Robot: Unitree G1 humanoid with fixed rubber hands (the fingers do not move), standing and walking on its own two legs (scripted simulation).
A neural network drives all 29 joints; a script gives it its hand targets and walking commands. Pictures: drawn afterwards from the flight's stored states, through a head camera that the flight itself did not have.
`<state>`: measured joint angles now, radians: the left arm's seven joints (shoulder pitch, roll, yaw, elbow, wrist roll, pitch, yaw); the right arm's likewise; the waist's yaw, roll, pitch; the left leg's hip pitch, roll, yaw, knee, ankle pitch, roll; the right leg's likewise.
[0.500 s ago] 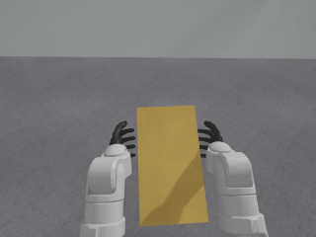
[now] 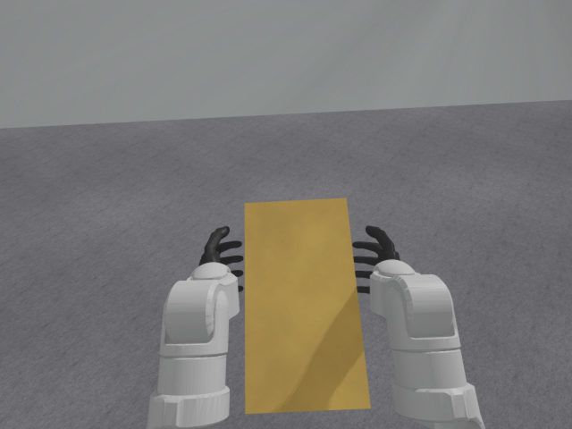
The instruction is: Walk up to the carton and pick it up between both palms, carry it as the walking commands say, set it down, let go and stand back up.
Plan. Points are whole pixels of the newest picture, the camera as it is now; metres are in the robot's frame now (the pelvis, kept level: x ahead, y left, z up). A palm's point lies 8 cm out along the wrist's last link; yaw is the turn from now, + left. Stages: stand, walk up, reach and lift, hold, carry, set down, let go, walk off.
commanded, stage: carry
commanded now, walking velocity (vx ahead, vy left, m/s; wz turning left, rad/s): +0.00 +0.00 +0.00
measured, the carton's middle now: (299, 303) +0.33 +0.00 +0.01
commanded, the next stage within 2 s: hold in 1.44 s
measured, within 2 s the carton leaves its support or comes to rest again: neither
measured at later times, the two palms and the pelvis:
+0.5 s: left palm (209, 275) +0.32 +0.13 +0.09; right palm (371, 272) +0.32 -0.10 +0.09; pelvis +0.02 +0.01 +0.00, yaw +0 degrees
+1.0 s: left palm (218, 269) +0.35 +0.12 +0.07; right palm (373, 266) +0.35 -0.11 +0.07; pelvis +0.05 +0.00 +0.00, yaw +0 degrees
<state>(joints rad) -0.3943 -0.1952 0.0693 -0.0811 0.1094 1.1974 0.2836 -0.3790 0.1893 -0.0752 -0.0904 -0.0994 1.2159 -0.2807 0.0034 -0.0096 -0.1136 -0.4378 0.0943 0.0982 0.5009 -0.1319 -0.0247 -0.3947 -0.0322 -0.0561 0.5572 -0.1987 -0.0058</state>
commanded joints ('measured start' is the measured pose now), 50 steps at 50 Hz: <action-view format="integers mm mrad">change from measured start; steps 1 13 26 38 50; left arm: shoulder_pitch -249 -225 -239 -197 -177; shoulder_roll -1058 -1055 -976 -898 -895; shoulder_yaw -402 -420 -347 -311 -326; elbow -71 -84 44 97 136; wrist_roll -290 -288 -221 -187 -172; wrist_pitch -13 -40 -190 -269 -337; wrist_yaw -196 -203 -225 -223 -236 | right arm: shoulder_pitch -322 -306 -336 -295 -273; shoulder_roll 1022 1003 914 838 830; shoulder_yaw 372 379 336 305 314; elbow -104 -118 -10 54 101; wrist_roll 279 279 238 206 187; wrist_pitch -48 -80 -219 -291 -358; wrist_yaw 195 203 226 219 230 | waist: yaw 4 9 6 6 4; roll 30 40 14 5 8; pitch -201 -250 -283 -271 -253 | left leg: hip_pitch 147 137 199 223 232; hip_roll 58 67 60 60 56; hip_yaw -102 -125 -107 -88 -76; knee -123 -133 -91 -59 -54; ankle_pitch -285 -255 -71 34 40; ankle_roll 20 36 36 36 31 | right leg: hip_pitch -44 -3 57 89 100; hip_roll -64 -64 -81 -92 -92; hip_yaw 78 74 74 69 65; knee -149 -130 -131 -119 -119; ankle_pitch -259 -171 -33 55 66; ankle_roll -25 -26 -30 -28 -28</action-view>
